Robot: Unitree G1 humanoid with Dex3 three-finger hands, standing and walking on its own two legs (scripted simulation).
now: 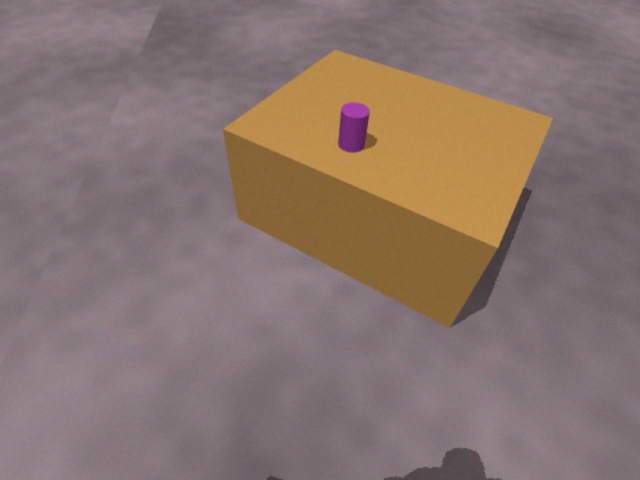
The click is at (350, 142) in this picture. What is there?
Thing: squat round
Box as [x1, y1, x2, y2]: [338, 102, 369, 152]
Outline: 354,102 347,103 343,105 341,108 338,144 342,149 351,152 362,149 364,145 369,112 368,108 365,105
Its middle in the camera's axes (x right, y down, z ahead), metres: +0.11 -0.37 +1.29
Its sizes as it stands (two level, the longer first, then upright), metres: 0.090 0.090 0.130
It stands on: a support 0.45 m high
